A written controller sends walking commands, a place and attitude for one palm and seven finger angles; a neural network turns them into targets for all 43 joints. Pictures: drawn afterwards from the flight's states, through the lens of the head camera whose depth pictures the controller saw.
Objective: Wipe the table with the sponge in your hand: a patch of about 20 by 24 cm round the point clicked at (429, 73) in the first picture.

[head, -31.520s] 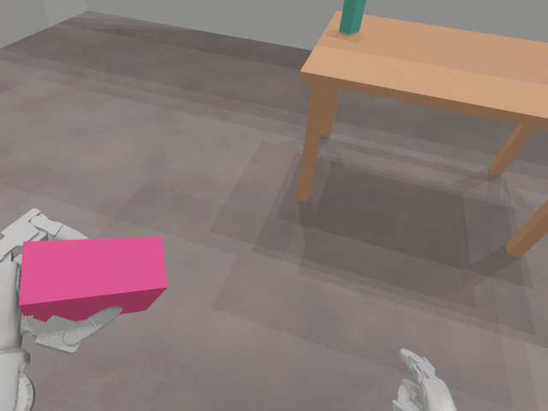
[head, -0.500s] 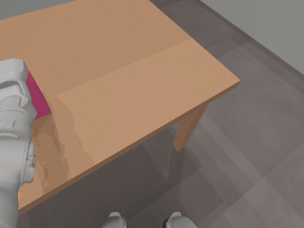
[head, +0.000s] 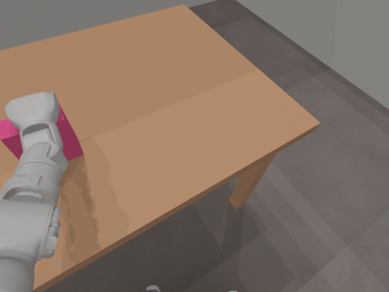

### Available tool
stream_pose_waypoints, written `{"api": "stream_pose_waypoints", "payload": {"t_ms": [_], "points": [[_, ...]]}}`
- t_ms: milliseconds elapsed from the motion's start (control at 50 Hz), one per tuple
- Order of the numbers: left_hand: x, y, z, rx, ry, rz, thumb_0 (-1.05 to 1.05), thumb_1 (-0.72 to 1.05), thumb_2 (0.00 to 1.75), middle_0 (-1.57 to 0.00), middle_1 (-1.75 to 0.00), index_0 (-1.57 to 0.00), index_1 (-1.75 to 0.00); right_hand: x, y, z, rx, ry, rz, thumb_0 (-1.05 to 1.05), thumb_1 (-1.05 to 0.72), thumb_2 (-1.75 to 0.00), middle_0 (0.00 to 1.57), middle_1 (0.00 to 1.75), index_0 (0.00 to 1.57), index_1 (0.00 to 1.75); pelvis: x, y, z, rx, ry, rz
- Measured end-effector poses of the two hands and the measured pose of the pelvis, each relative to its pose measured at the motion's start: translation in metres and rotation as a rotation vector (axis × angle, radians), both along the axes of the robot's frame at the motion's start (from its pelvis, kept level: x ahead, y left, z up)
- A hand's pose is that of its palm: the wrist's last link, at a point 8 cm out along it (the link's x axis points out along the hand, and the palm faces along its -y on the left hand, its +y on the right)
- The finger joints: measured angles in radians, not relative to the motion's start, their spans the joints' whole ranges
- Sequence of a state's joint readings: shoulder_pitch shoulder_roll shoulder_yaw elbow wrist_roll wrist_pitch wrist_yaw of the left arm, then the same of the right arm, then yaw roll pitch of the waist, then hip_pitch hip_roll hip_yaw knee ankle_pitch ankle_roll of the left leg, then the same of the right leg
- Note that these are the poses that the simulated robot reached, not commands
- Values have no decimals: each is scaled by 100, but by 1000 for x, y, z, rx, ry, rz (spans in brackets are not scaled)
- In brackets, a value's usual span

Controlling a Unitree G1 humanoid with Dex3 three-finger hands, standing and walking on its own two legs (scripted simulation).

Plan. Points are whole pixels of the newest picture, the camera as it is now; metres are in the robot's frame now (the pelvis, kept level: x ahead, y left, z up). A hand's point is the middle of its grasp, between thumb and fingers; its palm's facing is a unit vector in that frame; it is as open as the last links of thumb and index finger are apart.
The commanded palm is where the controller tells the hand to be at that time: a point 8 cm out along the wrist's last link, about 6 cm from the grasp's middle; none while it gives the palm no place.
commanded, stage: wipe back along the third lane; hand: left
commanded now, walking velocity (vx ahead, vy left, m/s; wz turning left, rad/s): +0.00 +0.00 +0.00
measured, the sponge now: (49, 145) +0.43 +0.33 +0.00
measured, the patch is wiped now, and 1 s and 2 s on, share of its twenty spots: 1.00 1.00 1.00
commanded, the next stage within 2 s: none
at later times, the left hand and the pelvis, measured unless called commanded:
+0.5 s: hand (50, 140) +0.41 +0.30 +0.05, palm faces -0.05 +0.01 -1.00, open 10.1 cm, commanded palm +0.37 +0.26 +0.08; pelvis +0.04 +0.00 +0.02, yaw +3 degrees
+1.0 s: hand (60, 162) +0.36 +0.27 +0.05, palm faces -0.04 -0.02 -1.00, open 10.1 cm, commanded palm +0.32 +0.24 +0.08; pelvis +0.03 -0.01 +0.02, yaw +3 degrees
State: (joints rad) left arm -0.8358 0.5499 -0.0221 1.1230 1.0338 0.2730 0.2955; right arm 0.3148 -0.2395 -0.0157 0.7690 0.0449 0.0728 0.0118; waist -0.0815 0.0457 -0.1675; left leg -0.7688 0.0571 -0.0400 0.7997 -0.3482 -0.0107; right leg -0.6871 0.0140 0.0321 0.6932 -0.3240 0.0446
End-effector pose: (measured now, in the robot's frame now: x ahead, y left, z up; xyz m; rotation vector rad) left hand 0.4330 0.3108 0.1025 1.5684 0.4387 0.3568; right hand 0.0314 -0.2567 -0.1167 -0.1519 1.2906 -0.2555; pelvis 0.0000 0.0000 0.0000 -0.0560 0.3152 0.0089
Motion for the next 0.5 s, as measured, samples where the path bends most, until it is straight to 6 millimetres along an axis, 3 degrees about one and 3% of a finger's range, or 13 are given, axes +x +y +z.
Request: {"api": "stream_pose_waypoints", "payload": {"t_ms": [500], "points": [[-34,-21,3,-8,-7,27,0,-47,102,-73,-133,-72,-135,153,24,21,70,-223,158,1,-90,-90,20,30,20,30,41,3,16,18,-97,40]]}}
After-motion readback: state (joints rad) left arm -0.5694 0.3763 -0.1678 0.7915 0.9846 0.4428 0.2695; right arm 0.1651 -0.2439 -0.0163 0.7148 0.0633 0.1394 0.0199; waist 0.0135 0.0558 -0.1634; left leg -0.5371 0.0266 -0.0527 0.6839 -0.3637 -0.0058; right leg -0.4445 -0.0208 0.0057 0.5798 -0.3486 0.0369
